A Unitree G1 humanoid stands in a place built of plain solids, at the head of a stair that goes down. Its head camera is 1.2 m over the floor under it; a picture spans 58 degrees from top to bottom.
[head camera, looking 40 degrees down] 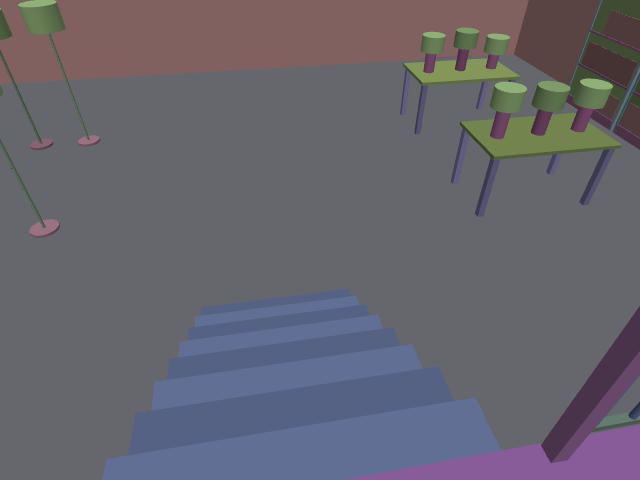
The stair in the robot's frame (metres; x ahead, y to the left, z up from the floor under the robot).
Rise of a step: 0.18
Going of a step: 0.25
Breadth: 1.22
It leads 10 degrees to the left of straight ahead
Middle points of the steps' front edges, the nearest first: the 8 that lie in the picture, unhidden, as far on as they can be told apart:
0.70 0.06 -0.18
0.94 0.10 -0.37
1.19 0.15 -0.55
1.44 0.19 -0.73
1.69 0.23 -0.91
1.94 0.28 -1.10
2.19 0.32 -1.28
2.43 0.36 -1.46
